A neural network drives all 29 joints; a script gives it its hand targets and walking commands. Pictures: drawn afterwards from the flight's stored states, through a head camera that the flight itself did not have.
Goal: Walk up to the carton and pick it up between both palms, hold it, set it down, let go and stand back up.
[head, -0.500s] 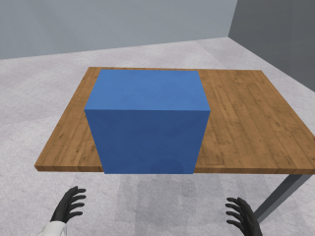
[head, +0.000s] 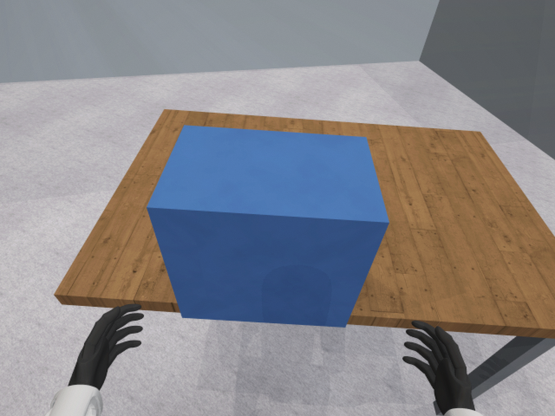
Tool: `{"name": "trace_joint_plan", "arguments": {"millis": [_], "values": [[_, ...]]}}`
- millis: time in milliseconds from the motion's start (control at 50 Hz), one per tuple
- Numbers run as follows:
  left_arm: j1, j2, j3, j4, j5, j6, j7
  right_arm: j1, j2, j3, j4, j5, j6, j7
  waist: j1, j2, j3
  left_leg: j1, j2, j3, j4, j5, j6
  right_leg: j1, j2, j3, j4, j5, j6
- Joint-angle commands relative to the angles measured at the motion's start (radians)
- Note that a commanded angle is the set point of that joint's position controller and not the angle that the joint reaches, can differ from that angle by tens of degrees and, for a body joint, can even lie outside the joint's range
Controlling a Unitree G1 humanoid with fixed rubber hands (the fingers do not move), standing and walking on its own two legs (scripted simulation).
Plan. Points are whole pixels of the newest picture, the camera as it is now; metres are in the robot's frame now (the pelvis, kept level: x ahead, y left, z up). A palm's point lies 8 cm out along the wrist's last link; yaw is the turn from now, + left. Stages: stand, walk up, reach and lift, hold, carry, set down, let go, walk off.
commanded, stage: reach and lift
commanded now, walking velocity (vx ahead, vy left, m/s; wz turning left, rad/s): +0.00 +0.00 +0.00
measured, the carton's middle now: (269, 232) +0.40 +0.06 +0.05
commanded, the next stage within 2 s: none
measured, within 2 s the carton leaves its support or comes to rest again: neither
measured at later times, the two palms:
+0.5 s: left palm (98, 309) +0.23 +0.27 +0.07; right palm (458, 341) +0.24 -0.21 +0.05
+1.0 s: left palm (95, 250) +0.28 +0.28 +0.12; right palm (464, 281) +0.30 -0.21 +0.11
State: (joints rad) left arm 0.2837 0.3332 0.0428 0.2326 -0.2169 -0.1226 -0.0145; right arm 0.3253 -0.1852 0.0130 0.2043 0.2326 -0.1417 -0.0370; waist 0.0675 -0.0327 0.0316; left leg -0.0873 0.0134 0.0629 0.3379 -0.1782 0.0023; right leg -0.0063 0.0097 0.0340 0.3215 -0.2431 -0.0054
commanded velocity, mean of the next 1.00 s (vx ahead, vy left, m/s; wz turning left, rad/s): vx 0.00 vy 0.00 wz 0.00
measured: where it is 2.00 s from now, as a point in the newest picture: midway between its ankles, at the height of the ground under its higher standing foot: outside the picture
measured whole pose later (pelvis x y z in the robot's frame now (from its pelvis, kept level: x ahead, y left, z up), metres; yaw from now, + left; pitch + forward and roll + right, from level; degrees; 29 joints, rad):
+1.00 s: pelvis -0.01 -0.01 +0.00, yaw +0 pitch -2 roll +0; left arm -0.15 0.41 0.24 0.02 -0.28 0.43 -0.07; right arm -0.11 -0.34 0.00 -0.01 0.40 0.31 -0.13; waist 0.04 -0.02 0.03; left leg -0.12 0.02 0.05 0.28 -0.13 -0.01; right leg -0.05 0.02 0.04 0.29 -0.21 -0.02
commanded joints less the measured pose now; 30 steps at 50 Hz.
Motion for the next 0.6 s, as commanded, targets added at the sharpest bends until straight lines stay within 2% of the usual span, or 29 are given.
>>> {"name": "trace_joint_plan", "arguments": {"millis": [0,20,40,60,80,100,120,140,160,180,200,220,240,260,280,320,340,360,400,420,440,480,520,540,580], "values": [[-0.036,0.119,0.069,-0.179,0.007,-0.047,-0.005,-0.034,-0.086,-0.011,-0.175,0.029,-0.046,-0.008,0.006,0.095,-0.065,0.183,-0.020,-0.020,0.016,0.378,-0.058,-0.167,-0.006,0.034,-0.098,0.221,-0.028],[-0.026,0.138,0.070,-0.212,-0.004,-0.049,-0.013,0.000,-0.106,-0.009,-0.190,0.015,-0.045,-0.014,-0.015,0.045,-0.074,0.215,-0.021,-0.016,0.015,0.399,-0.051,-0.185,0.000,0.029,-0.109,0.248,-0.018],[0.008,0.131,0.081,-0.187,-0.005,-0.049,-0.015,-0.015,-0.102,-0.011,-0.195,0.032,-0.051,-0.014,0.004,0.092,-0.064,0.211,-0.016,-0.033,0.019,0.453,-0.053,-0.178,0.001,0.032,-0.097,0.285,-0.028],[-0.036,0.133,0.065,-0.183,-0.006,-0.047,-0.019,-0.016,-0.113,-0.006,-0.187,0.027,-0.048,-0.018,-0.025,0.070,-0.053,0.196,-0.013,-0.034,0.017,0.413,-0.064,-0.163,0.005,0.027,-0.104,0.231,-0.029],[-0.013,0.124,0.073,-0.166,-0.003,-0.044,-0.023,0.000,-0.114,0.001,-0.168,0.023,-0.043,-0.022,-0.015,0.062,-0.023,0.177,-0.010,-0.047,0.019,0.395,-0.063,-0.150,0.004,0.030,-0.106,0.205,-0.032],[-0.036,0.142,0.072,-0.214,-0.020,-0.044,-0.022,-0.020,-0.108,-0.001,-0.199,0.021,-0.044,-0.022,-0.006,0.082,-0.045,0.177,-0.016,-0.035,0.018,0.416,-0.066,-0.169,0.013,0.020,-0.104,0.207,-0.030],[-0.056,0.134,0.056,-0.231,-0.025,-0.035,-0.025,-0.012,-0.108,-0.014,-0.192,0.020,-0.039,-0.024,-0.030,0.060,-0.023,0.195,-0.009,-0.045,0.005,0.375,-0.061,-0.193,0.014,0.019,-0.119,0.173,-0.028],[-0.044,0.132,0.066,-0.240,-0.014,-0.026,-0.024,-0.023,-0.100,-0.027,-0.204,0.021,-0.033,-0.025,-0.010,0.094,-0.008,0.184,-0.012,-0.041,0.001,0.369,-0.062,-0.188,0.010,0.021,-0.118,0.148,-0.034],[-0.041,0.133,0.069,-0.260,-0.017,-0.014,-0.023,-0.044,-0.128,-0.020,-0.231,0.041,-0.026,-0.022,-0.003,0.087,-0.012,0.185,-0.012,-0.037,0.003,0.359,-0.063,-0.202,0.006,0.030,-0.119,0.137,-0.042],[-0.038,0.141,0.063,-0.246,-0.023,-0.004,-0.022,-0.037,-0.121,-0.023,-0.260,0.041,-0.023,-0.022,-0.008,0.071,-0.018,0.184,-0.012,-0.040,0.000,0.392,-0.065,-0.190,0.016,0.014,-0.115,0.168,-0.034],[-0.059,0.140,0.061,-0.274,-0.026,0.010,-0.026,-0.048,-0.133,-0.009,-0.246,0.052,-0.010,-0.023,-0.016,0.084,-0.017,0.172,-0.012,-0.037,-0.002,0.411,-0.075,-0.183,0.014,0.018,-0.118,0.173,-0.038],[-0.064,0.161,0.065,-0.269,-0.035,0.023,-0.027,-0.048,-0.138,-0.018,-0.276,0.049,0.002,-0.027,-0.029,0.054,-0.019,0.172,-0.012,-0.041,-0.002,0.392,-0.071,-0.185,0.017,0.011,-0.120,0.179,-0.030],[-0.051,0.161,0.070,-0.297,-0.047,0.039,-0.028,-0.052,-0.144,-0.035,-0.277,0.044,0.019,-0.031,-0.018,0.079,-0.001,0.156,-0.006,-0.044,-0.009,0.384,-0.063,-0.170,0.017,0.012,-0.122,0.173,-0.035],[-0.105,0.176,0.075,-0.332,-0.062,0.063,-0.027,-0.089,-0.150,-0.021,-0.332,0.044,0.033,-0.035,-0.031,0.075,-0.032,0.172,-0.012,-0.040,-0.004,0.360,-0.056,-0.187,0.010,0.021,-0.119,0.157,-0.033],[-0.123,0.186,0.093,-0.376,-0.052,0.080,-0.022,-0.094,-0.145,-0.037,-0.331,0.050,0.051,-0.033,-0.021,0.106,-0.053,0.164,-0.011,-0.033,-0.004,0.354,-0.062,-0.193,0.005,0.012,-0.116,0.155,-0.034],[-0.200,0.185,0.106,-0.369,-0.070,0.119,-0.013,-0.131,-0.154,-0.053,-0.350,0.039,0.091,-0.031,-0.016,0.070,-0.065,0.152,-0.007,-0.036,-0.015,0.308,-0.045,-0.191,0.006,0.021,-0.115,0.136,-0.029],[-0.199,0.185,0.086,-0.352,-0.068,0.135,-0.014,-0.148,-0.145,-0.039,-0.356,0.054,0.105,-0.032,-0.007,0.059,-0.065,0.137,-0.006,-0.033,-0.016,0.297,-0.045,-0.189,0.006,0.021,-0.111,0.156,-0.025],[-0.202,0.197,0.096,-0.345,-0.071,0.150,-0.015,-0.142,-0.164,-0.042,-0.366,0.065,0.120,-0.032,-0.022,0.063,-0.066,0.134,-0.003,-0.034,-0.010,0.286,-0.043,-0.188,0.007,0.014,-0.111,0.158,-0.023],[-0.224,0.204,0.120,-0.312,-0.078,0.183,-0.020,-0.173,-0.156,-0.023,-0.372,0.081,0.161,-0.041,0.003,0.056,-0.073,0.129,-0.013,-0.028,-0.011,0.321,-0.029,-0.179,-0.005,0.033,-0.102,0.225,-0.010],[-0.217,0.197,0.150,-0.304,-0.059,0.206,-0.027,-0.198,-0.176,-0.024,-0.349,0.085,0.179,-0.045,0.011,0.058,-0.067,0.130,-0.012,-0.031,-0.016,0.343,-0.037,-0.152,-0.007,0.034,-0.107,0.237,-0.013],[-0.262,0.216,0.141,-0.330,-0.076,0.227,-0.037,-0.226,-0.200,-0.040,-0.400,0.085,0.194,-0.048,-0.007,0.038,-0.096,0.127,-0.019,-0.026,-0.020,0.331,-0.029,-0.139,0.006,0.033,-0.113,0.259,-0.003],[-0.291,0.200,0.159,-0.337,-0.082,0.266,-0.045,-0.245,-0.203,-0.031,-0.370,0.110,0.224,-0.057,-0.023,0.050,-0.090,0.145,-0.009,-0.042,-0.018,0.348,-0.028,-0.149,0.004,0.020,-0.101,0.267,-0.006],[-0.274,0.200,0.169,-0.351,-0.082,0.299,-0.047,-0.257,-0.216,-0.034,-0.434,0.104,0.253,-0.058,-0.012,0.034,-0.147,0.169,-0.009,-0.031,-0.024,0.315,-0.020,-0.156,0.003,0.032,-0.113,0.244,-0.002],[-0.323,0.218,0.181,-0.384,-0.077,0.305,-0.050,-0.292,-0.205,-0.038,-0.434,0.099,0.263,-0.062,-0.012,0.020,-0.176,0.164,-0.014,-0.020,-0.023,0.303,-0.015,-0.157,-0.008,0.041,-0.112,0.258,0.000],[-0.346,0.223,0.200,-0.419,-0.068,0.330,-0.051,-0.308,-0.223,-0.036,-0.476,0.116,0.271,-0.069,-0.016,0.029,-0.212,0.175,-0.024,-0.021,-0.015,0.367,-0.016,-0.139,-0.004,0.039,-0.094,0.359,0.006]]}}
